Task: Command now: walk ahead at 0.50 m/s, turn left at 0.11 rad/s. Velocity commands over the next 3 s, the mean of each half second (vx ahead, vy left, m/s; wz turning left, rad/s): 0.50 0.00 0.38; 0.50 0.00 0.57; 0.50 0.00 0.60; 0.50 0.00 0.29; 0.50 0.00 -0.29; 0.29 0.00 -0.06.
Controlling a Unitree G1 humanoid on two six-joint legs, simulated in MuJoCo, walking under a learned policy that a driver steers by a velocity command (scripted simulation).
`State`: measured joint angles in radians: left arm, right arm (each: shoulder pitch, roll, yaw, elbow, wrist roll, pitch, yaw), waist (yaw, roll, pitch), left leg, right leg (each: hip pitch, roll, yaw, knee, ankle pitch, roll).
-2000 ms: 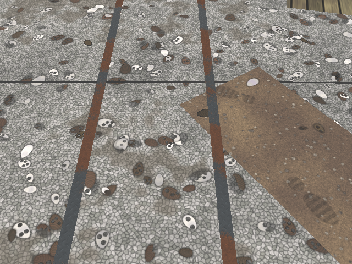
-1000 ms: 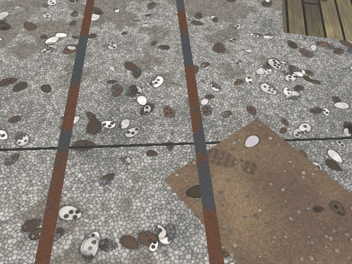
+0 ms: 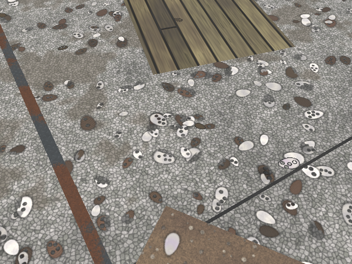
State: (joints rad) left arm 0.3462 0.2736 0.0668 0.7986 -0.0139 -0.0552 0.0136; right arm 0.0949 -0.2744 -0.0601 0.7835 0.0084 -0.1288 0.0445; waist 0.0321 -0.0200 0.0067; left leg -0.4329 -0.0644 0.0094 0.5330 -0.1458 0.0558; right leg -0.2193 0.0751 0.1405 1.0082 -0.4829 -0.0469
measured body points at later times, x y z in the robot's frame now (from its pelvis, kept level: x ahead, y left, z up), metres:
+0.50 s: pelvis +0.26 -0.02 +0.01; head +0.28 -0.02 +0.46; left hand +0.41 +0.27 -0.06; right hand +0.36 -0.29 -0.12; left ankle +0.12 +0.09 -0.66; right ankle +0.34 -0.11 -0.73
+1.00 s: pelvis +0.48 +0.12 -0.01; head +0.51 +0.16 +0.44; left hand +0.38 +0.40 -0.13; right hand +0.79 +0.01 -0.08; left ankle +0.51 +0.23 -0.73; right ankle +0.41 -0.09 -0.63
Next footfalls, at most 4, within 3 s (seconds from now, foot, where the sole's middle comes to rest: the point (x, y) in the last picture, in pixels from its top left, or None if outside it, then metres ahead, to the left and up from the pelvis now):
0.40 right None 0.38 -0.11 -0.76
0.92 left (123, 244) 0.54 0.25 -0.76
1.40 right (130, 169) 0.88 0.26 -0.76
1.90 left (41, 179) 0.82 0.64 -0.76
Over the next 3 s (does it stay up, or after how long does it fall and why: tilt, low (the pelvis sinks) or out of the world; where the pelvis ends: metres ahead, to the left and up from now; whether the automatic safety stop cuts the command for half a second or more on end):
stays up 1.19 0.89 0.00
